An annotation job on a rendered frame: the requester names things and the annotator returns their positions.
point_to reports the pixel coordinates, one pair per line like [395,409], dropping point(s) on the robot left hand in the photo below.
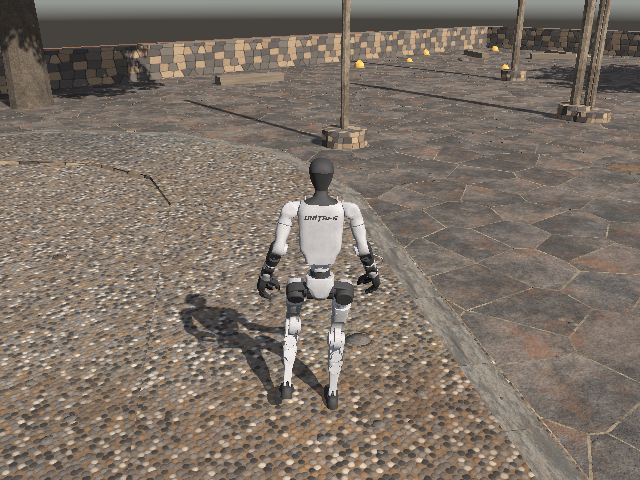
[261,285]

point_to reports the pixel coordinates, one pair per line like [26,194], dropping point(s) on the right robot upper arm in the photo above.
[352,211]

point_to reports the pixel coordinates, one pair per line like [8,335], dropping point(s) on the robot right hand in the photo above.
[375,281]

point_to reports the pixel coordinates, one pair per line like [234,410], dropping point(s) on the robot right forearm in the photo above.
[369,263]

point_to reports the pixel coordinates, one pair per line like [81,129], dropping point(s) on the right robot shin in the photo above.
[335,361]

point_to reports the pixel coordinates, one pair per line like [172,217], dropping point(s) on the robot left forearm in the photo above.
[270,264]

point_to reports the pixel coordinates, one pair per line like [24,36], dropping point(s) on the robot head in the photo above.
[321,172]

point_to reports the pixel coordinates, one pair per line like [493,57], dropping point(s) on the left robot upper arm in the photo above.
[289,210]

